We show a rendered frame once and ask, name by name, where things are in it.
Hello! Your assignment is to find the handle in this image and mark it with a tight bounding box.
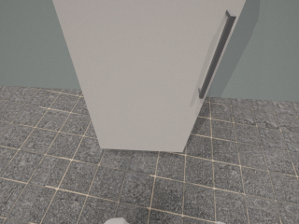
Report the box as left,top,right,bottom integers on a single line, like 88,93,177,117
198,9,236,99

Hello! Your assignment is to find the fridge door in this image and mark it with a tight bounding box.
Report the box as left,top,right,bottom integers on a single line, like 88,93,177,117
52,0,246,152

